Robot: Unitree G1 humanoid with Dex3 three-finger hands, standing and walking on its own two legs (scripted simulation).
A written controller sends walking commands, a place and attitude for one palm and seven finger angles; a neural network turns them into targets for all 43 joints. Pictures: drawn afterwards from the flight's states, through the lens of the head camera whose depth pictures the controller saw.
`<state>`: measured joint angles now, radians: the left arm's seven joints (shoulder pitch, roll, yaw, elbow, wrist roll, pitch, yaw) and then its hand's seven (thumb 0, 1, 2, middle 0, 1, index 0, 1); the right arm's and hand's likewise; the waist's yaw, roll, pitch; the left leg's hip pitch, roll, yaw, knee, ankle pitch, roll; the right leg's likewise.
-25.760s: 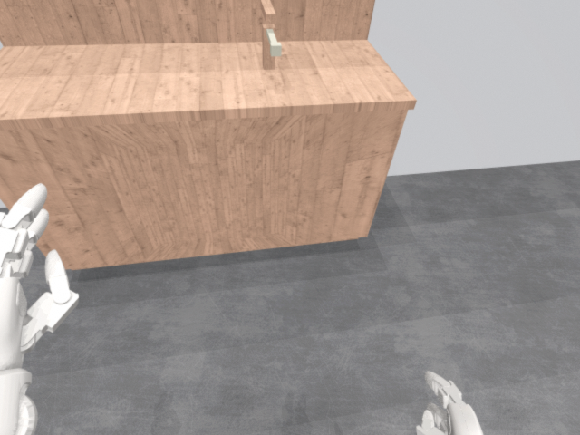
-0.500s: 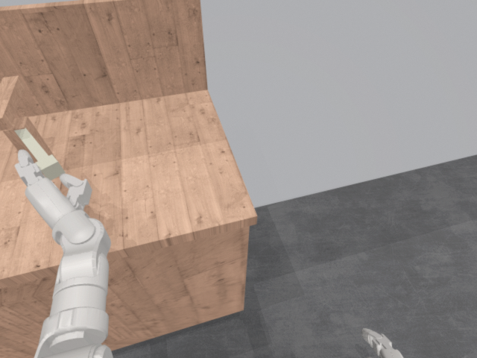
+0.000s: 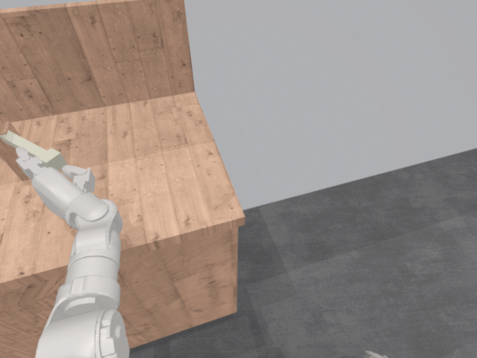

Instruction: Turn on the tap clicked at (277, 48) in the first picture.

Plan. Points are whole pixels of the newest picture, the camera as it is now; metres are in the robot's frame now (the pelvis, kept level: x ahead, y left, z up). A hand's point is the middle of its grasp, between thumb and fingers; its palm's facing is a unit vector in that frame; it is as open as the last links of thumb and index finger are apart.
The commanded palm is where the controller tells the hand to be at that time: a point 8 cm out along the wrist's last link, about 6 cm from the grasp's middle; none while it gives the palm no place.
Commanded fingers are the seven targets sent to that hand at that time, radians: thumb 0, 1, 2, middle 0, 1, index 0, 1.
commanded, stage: push the lever round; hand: left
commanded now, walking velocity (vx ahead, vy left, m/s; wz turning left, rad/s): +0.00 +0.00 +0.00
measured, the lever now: (52, 161) +0.42 +0.33 +0.11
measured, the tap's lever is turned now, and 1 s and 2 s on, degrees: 42 83 83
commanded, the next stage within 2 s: lift the hand up off the lever in 0.68 s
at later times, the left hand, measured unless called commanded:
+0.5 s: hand (98, 159) +0.45 +0.27 +0.09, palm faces +0.86 -0.51 -0.09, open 8.1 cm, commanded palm +0.39 +0.28 +0.10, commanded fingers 0.00 0.90 0.90 -0.15 -0.15 -0.15 -0.15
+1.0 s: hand (100, 149) +0.47 +0.27 +0.10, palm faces +0.84 -0.53 -0.07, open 7.9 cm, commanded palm +0.40 +0.28 +0.11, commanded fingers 0.00 0.90 0.90 -0.15 -0.15 -0.15 -0.15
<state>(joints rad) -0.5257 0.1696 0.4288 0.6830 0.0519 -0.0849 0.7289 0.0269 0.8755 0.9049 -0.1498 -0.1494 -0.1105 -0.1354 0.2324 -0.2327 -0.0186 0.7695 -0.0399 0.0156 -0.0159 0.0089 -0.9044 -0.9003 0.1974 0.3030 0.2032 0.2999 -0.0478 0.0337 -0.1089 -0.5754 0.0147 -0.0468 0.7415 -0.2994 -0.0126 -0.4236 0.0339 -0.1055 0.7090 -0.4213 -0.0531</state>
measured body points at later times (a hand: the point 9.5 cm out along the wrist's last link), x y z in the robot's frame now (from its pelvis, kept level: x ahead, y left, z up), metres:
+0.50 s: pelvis +0.01 +0.00 +0.00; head +0.05 +0.00 +0.44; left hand +0.40 +0.29 +0.10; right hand +0.06 -0.26 -0.14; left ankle +0.04 +0.13 -0.71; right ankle -0.04 -0.08 -0.71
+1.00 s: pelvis +0.02 +0.01 +0.00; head +0.06 +0.01 +0.45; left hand +0.42 +0.30 +0.10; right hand +0.07 -0.25 -0.13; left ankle +0.04 +0.13 -0.71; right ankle -0.04 -0.08 -0.71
